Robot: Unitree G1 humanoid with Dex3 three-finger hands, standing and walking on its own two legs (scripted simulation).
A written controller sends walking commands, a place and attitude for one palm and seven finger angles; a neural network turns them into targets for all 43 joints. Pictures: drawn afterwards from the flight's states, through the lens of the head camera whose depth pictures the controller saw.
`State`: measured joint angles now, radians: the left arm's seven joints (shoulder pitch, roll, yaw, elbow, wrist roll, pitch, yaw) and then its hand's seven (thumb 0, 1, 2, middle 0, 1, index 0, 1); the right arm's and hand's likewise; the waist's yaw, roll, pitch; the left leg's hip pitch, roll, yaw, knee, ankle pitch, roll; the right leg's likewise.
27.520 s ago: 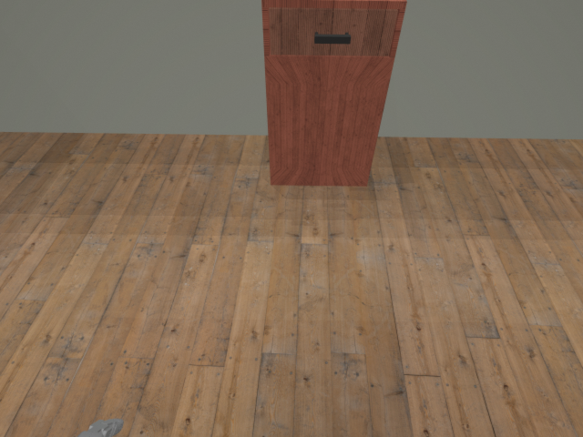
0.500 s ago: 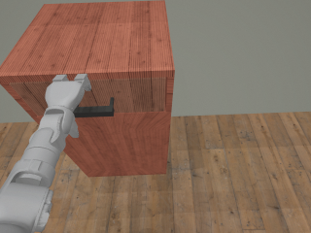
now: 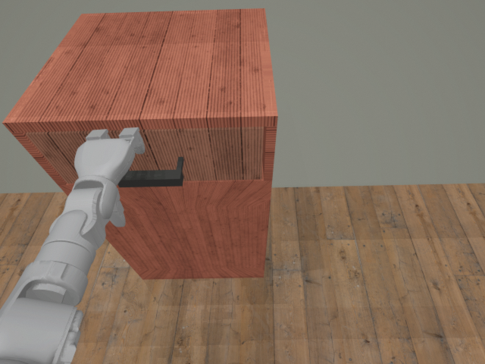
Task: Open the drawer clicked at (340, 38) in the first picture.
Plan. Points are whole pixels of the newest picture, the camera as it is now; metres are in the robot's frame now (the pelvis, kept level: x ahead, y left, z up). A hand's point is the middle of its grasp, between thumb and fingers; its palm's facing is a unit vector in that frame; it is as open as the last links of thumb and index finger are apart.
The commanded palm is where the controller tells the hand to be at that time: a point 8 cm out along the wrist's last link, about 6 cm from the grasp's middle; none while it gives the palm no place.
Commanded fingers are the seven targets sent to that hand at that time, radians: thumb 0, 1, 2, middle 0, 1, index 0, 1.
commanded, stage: lower the fingers behind the handle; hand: left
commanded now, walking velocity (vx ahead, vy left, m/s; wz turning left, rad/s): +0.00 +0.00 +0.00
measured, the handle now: (152, 170) +0.48 +0.21 +0.00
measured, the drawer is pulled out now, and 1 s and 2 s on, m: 0.00 0.00 0.00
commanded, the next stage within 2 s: close the thumb around the handle in 1.44 s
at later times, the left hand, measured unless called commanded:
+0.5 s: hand (126, 190) +0.42 +0.25 +0.02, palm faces -0.10 +0.00 -0.99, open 13.8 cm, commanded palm +0.40 +0.24 +0.08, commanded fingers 0.00 -0.50 0.30 -0.30 -1.20 -0.30 -1.20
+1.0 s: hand (127, 193) +0.42 +0.25 +0.00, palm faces -0.05 +0.02 -1.00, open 13.8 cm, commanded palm +0.40 +0.23 +0.04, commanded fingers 0.00 -0.50 0.30 -0.30 -1.20 -0.30 -1.20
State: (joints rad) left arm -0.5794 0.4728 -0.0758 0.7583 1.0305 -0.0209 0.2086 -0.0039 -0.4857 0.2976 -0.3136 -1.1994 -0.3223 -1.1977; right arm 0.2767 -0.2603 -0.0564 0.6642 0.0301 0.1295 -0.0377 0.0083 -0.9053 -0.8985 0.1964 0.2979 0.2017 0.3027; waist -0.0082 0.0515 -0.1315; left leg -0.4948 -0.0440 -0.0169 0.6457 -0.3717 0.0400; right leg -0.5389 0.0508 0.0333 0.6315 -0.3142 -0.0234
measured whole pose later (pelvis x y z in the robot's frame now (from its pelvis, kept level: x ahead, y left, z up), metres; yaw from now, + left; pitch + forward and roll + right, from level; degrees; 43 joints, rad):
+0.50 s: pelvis -0.01 +0.00 -0.01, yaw +0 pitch +15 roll -1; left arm -0.66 0.47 -0.06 0.94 1.06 -0.02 0.26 0.00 -0.49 0.30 -0.31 -1.21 -0.32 -1.20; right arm 0.31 -0.24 -0.05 0.68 0.02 0.11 -0.05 0.01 -0.90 -0.90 0.20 0.30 0.20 0.30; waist -0.04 0.04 -0.13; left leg -0.60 -0.04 -0.01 0.72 -0.38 0.04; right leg -0.64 0.05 0.03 0.70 -0.32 -0.02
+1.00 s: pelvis -0.02 +0.01 -0.02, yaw +0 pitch +17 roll -1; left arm -0.71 0.45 -0.09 1.01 1.09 -0.01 0.34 0.00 -0.49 0.30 -0.27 -1.25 -0.32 -1.20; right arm 0.30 -0.23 -0.04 0.68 0.02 0.11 -0.02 0.01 -0.90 -0.90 0.20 0.30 0.20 0.30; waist -0.05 0.03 -0.16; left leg -0.70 -0.05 -0.02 0.82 -0.42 0.05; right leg -0.73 0.05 0.02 0.77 -0.34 -0.01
